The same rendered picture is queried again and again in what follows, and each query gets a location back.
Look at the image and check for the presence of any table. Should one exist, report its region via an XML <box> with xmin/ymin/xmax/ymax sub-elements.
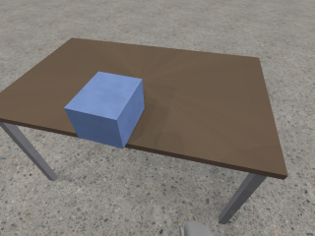
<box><xmin>0</xmin><ymin>37</ymin><xmax>288</xmax><ymax>225</ymax></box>

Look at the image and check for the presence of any robot right thigh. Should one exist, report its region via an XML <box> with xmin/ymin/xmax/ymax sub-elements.
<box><xmin>179</xmin><ymin>221</ymin><xmax>214</xmax><ymax>236</ymax></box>

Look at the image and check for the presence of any carton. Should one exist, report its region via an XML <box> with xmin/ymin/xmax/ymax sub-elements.
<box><xmin>64</xmin><ymin>71</ymin><xmax>145</xmax><ymax>149</ymax></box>

